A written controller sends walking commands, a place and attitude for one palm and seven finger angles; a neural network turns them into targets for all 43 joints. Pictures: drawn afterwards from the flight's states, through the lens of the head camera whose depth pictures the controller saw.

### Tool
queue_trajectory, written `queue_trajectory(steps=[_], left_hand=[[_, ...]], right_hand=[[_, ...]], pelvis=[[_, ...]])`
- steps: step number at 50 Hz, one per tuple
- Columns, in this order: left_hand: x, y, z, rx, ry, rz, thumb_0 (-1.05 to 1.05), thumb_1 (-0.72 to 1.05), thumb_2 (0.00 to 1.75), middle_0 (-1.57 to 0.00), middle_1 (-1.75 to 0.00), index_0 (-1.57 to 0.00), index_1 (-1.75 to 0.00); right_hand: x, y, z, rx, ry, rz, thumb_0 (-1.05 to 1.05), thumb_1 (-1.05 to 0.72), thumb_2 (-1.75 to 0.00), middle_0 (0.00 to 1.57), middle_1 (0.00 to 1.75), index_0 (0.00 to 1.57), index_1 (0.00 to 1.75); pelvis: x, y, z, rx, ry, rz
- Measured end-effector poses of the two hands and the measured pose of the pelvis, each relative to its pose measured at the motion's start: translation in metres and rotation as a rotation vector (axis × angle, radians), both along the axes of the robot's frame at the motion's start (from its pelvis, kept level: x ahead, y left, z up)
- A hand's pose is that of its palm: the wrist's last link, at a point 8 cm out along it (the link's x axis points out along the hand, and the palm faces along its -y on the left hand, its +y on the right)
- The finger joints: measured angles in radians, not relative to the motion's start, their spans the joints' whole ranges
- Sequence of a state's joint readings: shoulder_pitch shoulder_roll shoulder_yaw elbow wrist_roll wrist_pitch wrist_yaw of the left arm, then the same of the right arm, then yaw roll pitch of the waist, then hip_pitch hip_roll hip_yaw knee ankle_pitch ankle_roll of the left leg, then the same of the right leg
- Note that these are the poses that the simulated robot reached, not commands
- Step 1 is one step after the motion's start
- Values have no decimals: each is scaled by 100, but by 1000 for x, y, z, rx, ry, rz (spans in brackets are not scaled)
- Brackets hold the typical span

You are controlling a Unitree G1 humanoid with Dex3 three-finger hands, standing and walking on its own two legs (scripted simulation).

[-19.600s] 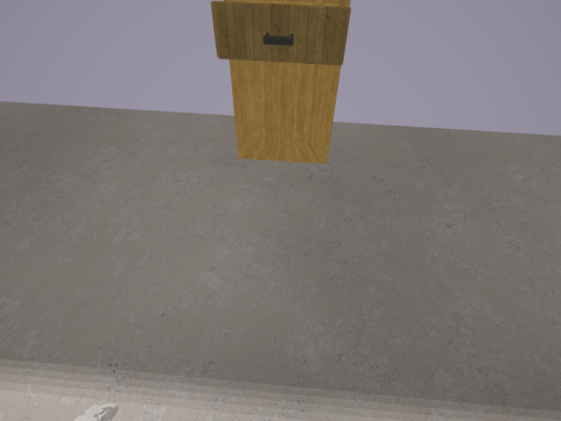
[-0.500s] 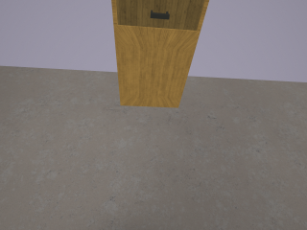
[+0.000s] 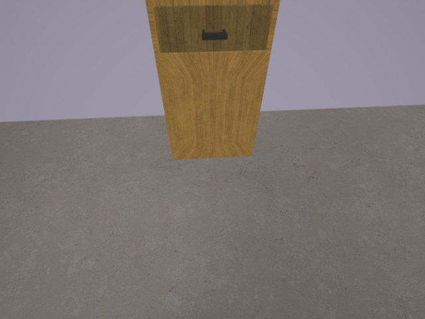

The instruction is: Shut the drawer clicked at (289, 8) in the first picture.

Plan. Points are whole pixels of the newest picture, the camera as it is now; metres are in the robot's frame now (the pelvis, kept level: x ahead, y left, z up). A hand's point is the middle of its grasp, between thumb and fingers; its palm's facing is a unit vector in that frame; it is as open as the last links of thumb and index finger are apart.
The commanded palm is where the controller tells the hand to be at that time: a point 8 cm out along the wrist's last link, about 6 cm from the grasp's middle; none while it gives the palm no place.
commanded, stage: let the arm hang, fingers relaxed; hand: left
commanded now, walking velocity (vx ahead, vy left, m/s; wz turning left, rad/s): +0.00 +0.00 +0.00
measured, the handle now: (214, 33) +1.12 +0.05 +0.02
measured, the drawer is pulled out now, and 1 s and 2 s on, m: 0.00 0.00 0.00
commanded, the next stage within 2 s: look to check the result in 0.24 s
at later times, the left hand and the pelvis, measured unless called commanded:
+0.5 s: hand out of the picture -0.02 +0.14 -0.18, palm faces +0.04 -0.99 -0.16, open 7.4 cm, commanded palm none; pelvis +0.00 -0.01 +0.00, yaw +0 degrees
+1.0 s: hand out of the picture -0.01 +0.13 -0.18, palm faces +0.05 -0.98 -0.17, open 7.4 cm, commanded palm none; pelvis +0.01 -0.03 +0.00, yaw +0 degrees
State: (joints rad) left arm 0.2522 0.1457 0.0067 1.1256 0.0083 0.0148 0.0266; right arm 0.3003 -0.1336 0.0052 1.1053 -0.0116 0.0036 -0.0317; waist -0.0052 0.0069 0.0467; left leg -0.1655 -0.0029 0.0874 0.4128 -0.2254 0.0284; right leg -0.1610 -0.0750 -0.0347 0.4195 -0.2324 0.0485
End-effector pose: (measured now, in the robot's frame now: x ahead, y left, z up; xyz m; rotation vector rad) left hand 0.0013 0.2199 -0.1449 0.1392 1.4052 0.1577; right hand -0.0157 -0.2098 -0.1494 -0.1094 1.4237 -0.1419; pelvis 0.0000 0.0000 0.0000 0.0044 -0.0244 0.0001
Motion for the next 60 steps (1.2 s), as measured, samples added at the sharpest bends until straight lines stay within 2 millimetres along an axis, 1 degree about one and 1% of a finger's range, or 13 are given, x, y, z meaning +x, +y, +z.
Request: queue_trajectory(steps=[10, 18, 32, 60], left_hand=[[-10, -11, -2, -13, 35, 10, 1, 92, 90, -20, -30, -20, -30], [-18, -21, -2, -24, 57, 22, 1, 91, 90, -19, -30, -20, -30], [-20, -36, -3, -35, 67, 30, 1, 91, 90, -19, -30, -20, -30], [-8, -44, -1, -15, 52, 38, 1, 91, 90, -19, -30, -20, -30]], right_hand=[[-19, 9, -1, 23, 49, -33, 0, -91, -90, 20, 30, 20, 30], [-24, 7, -1, 25, 68, -42, 0, -91, -90, 20, 30, 19, 30], [-15, -4, -1, 17, 56, -41, 0, -91, -90, 20, 30, 19, 30], [0, -22, -1, 12, 56, -27, 0, -91, -90, 20, 30, 19, 30]], pelvis=[[0, -3, 0, 0, 0, -3], [1, -7, 0, 0, 1, -1], [5, -17, 1, -1, 3, 0], [14, -32, 1, -2, 6, 8]])
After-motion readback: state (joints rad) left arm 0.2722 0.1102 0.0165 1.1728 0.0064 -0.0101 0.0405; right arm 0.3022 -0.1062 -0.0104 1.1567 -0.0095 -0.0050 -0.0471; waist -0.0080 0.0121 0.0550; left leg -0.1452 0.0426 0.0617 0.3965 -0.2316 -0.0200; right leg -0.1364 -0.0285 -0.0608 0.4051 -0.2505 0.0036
